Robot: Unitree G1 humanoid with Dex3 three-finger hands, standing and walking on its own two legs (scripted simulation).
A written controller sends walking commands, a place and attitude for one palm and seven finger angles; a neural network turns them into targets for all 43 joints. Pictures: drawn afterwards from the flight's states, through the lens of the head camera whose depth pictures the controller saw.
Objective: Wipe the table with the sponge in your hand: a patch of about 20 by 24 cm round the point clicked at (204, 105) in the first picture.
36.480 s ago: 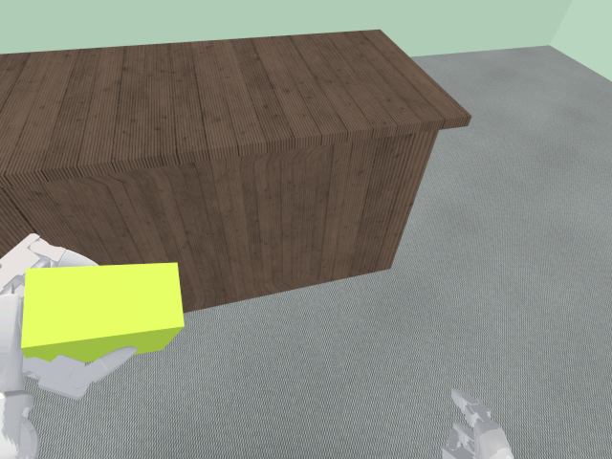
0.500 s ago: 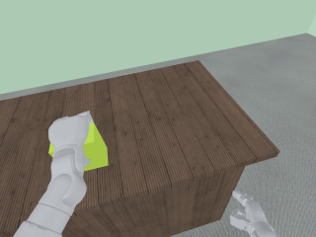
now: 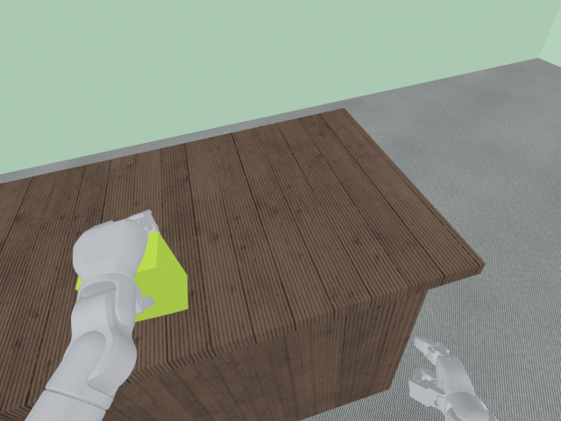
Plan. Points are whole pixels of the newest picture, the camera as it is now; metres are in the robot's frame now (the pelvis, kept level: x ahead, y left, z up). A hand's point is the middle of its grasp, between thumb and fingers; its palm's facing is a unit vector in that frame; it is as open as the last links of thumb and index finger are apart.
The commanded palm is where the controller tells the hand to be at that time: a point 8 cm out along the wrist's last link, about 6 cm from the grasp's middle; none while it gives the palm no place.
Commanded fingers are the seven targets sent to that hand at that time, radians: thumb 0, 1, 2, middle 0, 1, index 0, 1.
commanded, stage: slide back across to the middle lane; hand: left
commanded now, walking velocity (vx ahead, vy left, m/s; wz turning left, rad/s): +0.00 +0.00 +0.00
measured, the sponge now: (144, 287) +0.29 +0.25 +0.05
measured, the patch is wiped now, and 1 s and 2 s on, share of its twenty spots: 0.95 0.95 0.95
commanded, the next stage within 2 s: wipe forward along the middle lane in 0.46 s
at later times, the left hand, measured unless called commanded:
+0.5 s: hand (79, 294) +0.24 +0.30 +0.10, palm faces +0.03 -0.09 -1.00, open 10.4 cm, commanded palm +0.20 +0.32 +0.15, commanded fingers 0.00 0.10 1.30 -1.20 -1.60 -1.20 -1.60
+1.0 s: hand (76, 278) +0.26 +0.33 +0.10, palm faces -0.05 -0.03 -1.00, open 10.4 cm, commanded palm +0.25 +0.33 +0.13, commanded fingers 0.00 0.10 1.30 -1.20 -1.60 -1.20 -1.60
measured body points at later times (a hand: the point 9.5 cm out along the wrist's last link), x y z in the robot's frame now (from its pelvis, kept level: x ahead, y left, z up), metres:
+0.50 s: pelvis -0.01 +0.00 +0.00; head -0.02 -0.03 +0.45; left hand +0.23 +0.31 +0.16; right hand +0.23 -0.21 -0.09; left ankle -0.02 +0.12 -0.74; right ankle -0.01 -0.08 -0.74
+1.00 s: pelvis -0.03 +0.00 +0.00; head -0.03 -0.03 +0.45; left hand +0.26 +0.32 +0.16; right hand +0.18 -0.22 -0.11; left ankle -0.02 +0.12 -0.74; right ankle -0.01 -0.08 -0.74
